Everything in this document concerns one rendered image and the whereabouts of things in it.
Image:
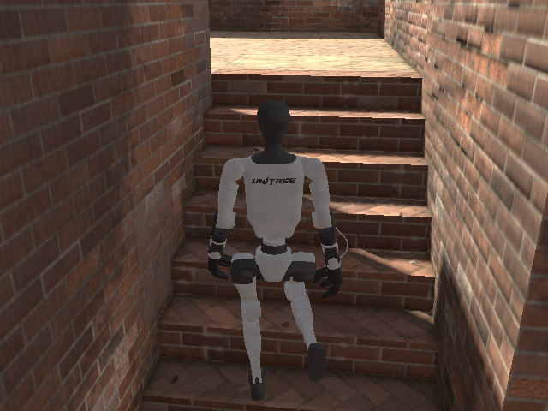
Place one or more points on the stairs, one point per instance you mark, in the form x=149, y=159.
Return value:
x=380, y=341

